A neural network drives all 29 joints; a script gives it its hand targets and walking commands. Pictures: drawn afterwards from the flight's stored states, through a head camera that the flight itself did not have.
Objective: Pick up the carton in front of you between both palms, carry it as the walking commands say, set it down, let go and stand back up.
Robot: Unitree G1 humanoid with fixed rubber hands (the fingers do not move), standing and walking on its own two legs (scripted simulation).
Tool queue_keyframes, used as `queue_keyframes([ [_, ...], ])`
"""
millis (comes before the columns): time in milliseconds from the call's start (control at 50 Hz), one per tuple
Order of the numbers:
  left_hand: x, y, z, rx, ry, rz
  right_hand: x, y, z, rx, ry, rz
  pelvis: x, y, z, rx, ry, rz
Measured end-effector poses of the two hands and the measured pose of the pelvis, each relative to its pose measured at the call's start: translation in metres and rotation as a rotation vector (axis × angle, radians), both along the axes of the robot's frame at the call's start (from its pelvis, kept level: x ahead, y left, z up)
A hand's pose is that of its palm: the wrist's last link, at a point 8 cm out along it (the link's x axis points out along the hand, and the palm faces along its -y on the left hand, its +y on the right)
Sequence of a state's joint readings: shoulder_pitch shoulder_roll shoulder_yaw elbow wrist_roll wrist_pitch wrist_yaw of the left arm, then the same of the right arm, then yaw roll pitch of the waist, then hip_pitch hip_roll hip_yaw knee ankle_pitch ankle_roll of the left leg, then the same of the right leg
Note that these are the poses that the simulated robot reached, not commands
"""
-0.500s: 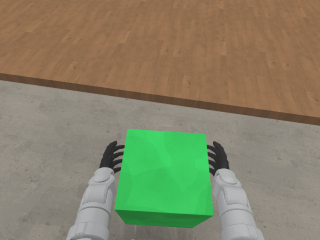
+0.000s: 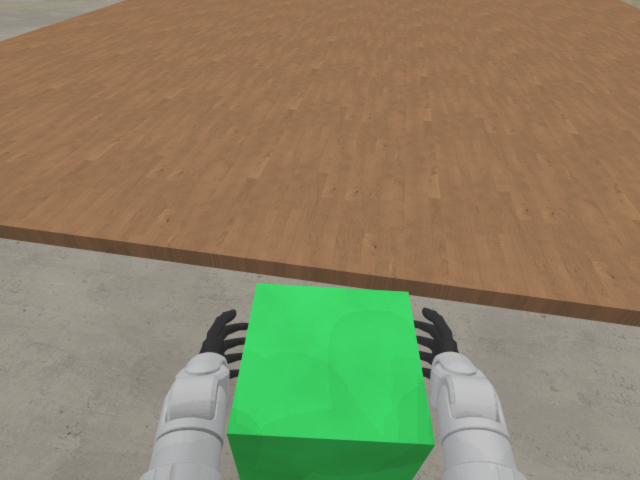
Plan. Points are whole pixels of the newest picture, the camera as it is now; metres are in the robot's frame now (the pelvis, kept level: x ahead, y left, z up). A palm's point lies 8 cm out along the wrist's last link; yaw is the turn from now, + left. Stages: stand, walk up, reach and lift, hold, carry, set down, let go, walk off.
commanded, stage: reach and lift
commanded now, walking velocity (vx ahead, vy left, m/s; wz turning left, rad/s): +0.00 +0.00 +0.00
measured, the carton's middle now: (325, 399) +0.28 +0.00 -0.05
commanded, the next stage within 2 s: hold in 0.86 s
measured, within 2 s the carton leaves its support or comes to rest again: neither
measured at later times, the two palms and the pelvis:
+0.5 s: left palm (213, 354) +0.29 +0.15 +0.03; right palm (444, 354) +0.30 -0.15 +0.04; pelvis +0.00 +0.00 +0.00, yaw +0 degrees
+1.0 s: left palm (211, 348) +0.29 +0.15 +0.05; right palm (449, 347) +0.29 -0.15 +0.06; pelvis +0.01 +0.00 +0.01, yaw +0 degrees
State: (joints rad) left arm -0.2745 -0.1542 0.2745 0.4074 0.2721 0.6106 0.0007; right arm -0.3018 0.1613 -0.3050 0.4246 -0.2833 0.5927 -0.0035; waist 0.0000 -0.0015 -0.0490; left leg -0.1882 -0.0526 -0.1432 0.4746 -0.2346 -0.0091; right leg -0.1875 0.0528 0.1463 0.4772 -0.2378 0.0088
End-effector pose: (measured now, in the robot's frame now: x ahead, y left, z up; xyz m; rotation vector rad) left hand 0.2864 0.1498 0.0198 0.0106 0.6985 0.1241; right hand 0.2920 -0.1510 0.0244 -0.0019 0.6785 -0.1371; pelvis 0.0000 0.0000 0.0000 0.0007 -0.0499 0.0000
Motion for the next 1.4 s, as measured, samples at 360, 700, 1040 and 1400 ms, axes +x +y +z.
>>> queue_keyframes([
  [360, 0.006, 0.0, 0.008, -0.001, -0.018, -0.001, 0.004, 0.0, 0.008, 0.002, -0.017, -0.005, -0.003, 0.001, 0.002, 0.0, -0.011, -0.004],
  [700, 0.009, 0.0, 0.015, 0.022, -0.012, -0.017, 0.008, -0.001, 0.015, -0.023, -0.012, 0.013, 0.012, 0.001, 0.006, -0.001, -0.025, -0.003],
  [1040, 0.003, -0.001, 0.036, 0.016, -0.047, -0.011, 0.002, -0.001, 0.036, -0.017, -0.048, 0.008, 0.009, 0.0, 0.008, -0.001, -0.06, -0.001],
  [1400, 0.009, -0.003, 0.042, 0.012, -0.062, -0.003, 0.007, -0.004, 0.04, -0.004, -0.063, -0.002, 0.007, -0.002, 0.002, 0.002, 0.027, -0.015],
])
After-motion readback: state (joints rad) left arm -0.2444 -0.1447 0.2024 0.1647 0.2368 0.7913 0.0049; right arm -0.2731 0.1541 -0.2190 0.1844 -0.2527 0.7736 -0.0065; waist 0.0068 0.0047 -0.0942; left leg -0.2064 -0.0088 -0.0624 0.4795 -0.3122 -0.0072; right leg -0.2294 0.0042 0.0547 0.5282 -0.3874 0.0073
